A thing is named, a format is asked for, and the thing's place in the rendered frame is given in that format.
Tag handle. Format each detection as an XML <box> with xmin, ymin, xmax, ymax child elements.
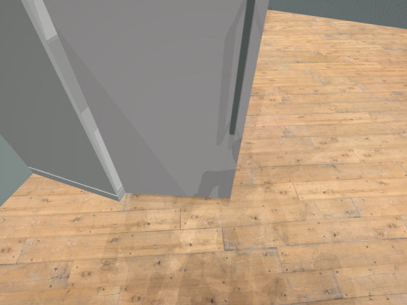
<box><xmin>229</xmin><ymin>0</ymin><xmax>255</xmax><ymax>135</ymax></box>

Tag fridge door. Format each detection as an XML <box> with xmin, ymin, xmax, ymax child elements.
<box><xmin>43</xmin><ymin>0</ymin><xmax>269</xmax><ymax>198</ymax></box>

